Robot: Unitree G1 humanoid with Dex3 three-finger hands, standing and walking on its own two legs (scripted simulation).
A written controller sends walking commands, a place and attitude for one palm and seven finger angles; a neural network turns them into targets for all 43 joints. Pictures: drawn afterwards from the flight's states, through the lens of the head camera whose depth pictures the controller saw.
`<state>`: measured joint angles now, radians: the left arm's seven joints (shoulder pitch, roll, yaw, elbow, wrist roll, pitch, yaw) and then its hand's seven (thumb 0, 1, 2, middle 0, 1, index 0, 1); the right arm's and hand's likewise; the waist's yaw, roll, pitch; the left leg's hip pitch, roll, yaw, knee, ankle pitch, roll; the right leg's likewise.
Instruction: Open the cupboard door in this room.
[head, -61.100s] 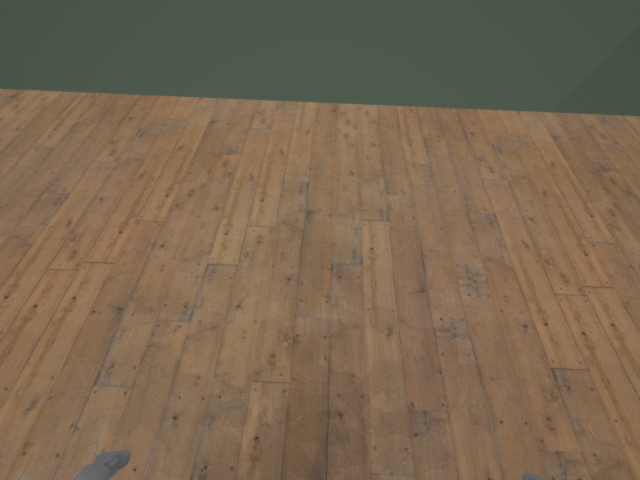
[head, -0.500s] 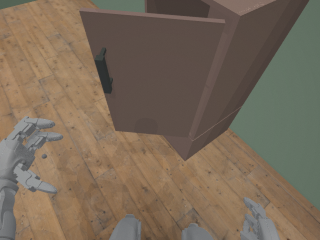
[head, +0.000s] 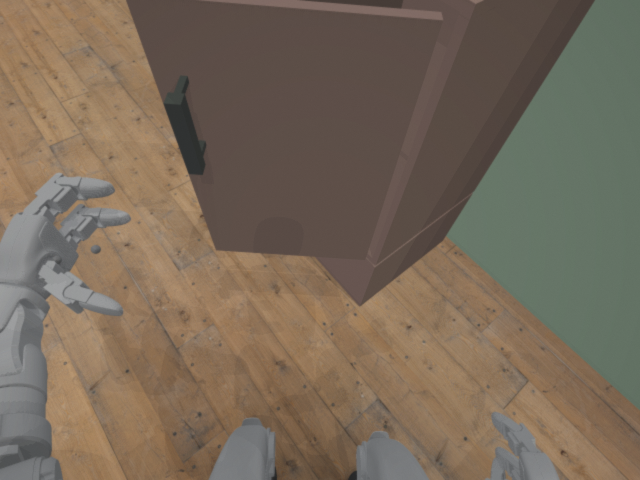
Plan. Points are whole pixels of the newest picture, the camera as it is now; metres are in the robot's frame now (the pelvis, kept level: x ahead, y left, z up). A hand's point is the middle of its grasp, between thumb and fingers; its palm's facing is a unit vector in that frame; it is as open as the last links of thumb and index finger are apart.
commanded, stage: move the hooked fingers beside the handle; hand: left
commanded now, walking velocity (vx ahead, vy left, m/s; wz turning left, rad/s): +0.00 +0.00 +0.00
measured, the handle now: (190, 127) +0.58 +0.21 +0.04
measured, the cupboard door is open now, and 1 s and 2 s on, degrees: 48 48 48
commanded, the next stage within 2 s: slide the fingers in behind the handle in 1.94 s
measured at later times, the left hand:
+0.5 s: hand (108, 201) +0.43 +0.28 +0.06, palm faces -0.03 -1.00 -0.01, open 14.0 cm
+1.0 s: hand (126, 156) +0.51 +0.28 +0.06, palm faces -0.05 -1.00 +0.00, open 14.0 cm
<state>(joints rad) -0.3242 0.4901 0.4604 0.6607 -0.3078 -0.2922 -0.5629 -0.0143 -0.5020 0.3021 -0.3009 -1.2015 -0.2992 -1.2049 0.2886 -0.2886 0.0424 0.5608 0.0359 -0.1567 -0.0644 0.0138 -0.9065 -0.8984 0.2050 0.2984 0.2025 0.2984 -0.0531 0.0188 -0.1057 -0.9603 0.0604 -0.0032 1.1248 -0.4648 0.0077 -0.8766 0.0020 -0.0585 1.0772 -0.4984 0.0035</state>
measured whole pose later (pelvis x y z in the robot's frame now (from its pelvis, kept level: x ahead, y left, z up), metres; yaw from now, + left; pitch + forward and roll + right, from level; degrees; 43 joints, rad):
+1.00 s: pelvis -0.01 +0.01 -0.03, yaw -3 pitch +26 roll -6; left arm -0.95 0.77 0.55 1.19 -0.11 -0.34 -0.55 -0.01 -0.50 0.30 -0.30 -1.20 -0.30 -1.20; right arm 0.36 -0.30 0.06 0.62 0.01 0.01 -0.03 0.01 -0.91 -0.90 0.21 0.30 0.20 0.30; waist -0.18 0.02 -0.09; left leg -1.22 0.08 -0.02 1.25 -0.49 0.03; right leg -1.12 0.02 -0.06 1.16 -0.49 0.02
